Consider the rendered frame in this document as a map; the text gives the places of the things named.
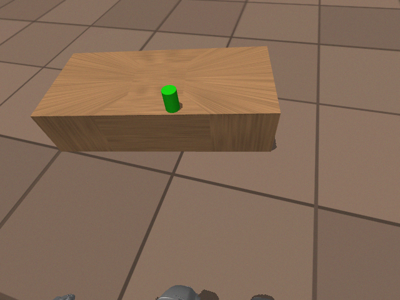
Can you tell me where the can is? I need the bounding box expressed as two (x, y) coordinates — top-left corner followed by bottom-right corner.
(161, 85), (180, 113)

